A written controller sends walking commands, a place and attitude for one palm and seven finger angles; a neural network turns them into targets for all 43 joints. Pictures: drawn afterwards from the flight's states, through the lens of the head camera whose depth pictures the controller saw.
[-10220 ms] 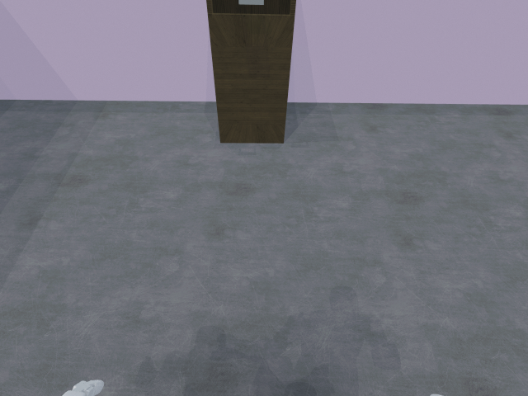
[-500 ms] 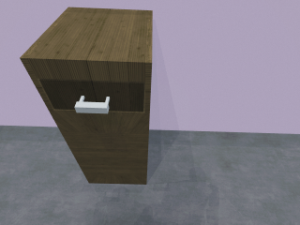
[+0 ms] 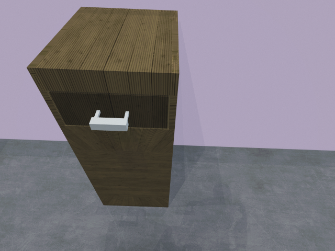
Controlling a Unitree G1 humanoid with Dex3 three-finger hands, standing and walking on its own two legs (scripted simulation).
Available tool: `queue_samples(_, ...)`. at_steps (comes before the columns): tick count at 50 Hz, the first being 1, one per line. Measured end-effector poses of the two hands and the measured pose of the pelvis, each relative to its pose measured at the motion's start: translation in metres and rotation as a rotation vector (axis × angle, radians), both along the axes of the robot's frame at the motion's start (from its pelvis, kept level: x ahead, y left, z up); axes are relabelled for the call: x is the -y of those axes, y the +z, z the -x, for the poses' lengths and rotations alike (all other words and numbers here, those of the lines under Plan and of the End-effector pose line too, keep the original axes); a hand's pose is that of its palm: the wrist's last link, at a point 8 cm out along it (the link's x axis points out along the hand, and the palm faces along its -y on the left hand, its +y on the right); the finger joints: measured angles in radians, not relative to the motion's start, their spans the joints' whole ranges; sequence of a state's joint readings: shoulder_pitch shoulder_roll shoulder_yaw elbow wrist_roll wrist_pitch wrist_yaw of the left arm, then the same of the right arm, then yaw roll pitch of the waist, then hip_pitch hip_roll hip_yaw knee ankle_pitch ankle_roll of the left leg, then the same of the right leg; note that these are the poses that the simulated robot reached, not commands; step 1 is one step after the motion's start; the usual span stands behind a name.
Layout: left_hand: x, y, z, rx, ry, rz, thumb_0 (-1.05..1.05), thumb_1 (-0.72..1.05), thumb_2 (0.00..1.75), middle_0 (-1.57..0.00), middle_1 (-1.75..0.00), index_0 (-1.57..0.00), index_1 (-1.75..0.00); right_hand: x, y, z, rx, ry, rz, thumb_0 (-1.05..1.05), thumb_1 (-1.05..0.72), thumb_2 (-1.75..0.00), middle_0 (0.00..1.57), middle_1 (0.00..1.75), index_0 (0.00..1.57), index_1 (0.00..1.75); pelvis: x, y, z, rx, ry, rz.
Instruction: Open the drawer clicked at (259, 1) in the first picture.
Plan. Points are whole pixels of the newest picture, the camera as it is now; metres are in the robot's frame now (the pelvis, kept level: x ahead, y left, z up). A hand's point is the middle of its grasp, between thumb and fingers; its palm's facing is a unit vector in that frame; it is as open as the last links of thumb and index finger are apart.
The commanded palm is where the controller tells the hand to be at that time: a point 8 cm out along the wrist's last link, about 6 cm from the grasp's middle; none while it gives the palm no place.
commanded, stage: come to a stop and stand still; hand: left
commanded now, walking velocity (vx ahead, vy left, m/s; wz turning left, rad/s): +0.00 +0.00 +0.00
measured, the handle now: (111, 118) +0.46 +0.21 +0.03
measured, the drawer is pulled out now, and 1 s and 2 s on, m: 0.00 0.00 0.00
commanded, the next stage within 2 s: look again from close up in 0.02 s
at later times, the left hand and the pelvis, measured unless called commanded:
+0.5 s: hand out of the picture +0.03 +0.20 -0.18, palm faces -0.01 -0.97 -0.25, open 7.3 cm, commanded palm none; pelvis +0.00 +0.01 -0.01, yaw +0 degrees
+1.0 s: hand out of the picture +0.00 +0.18 -0.18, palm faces -0.01 -0.97 -0.24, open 7.3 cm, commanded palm none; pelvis -0.02 -0.01 -0.01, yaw -2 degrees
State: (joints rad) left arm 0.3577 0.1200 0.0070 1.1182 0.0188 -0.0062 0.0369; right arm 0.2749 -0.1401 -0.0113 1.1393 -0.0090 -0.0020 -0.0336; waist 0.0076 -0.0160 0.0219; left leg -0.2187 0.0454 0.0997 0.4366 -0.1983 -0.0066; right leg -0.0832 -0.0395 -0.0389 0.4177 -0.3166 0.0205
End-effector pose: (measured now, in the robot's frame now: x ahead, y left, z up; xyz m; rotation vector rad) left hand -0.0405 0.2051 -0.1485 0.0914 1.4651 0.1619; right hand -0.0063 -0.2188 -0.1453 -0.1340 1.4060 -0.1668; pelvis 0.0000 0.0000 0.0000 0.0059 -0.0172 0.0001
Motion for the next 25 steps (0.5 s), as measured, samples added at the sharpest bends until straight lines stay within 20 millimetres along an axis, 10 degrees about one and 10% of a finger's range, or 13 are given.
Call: queue_samples(25, -0.043, 0.004, -0.067, 0.149, -0.094, -0.091, 0.00, 0.91, 0.90, -0.19, -0.30, -0.20, -0.30, -0.004, -0.011, -0.021, 0.064, 0.038, -0.020, 0.01, -0.93, -0.90, 0.20, 0.30, 0.20, 0.30, -0.010, -0.010, -0.005, 0.003, 0.000, -0.003)
